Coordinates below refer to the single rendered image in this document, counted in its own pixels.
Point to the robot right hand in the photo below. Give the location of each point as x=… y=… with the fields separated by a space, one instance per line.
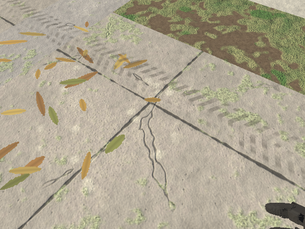
x=292 y=211

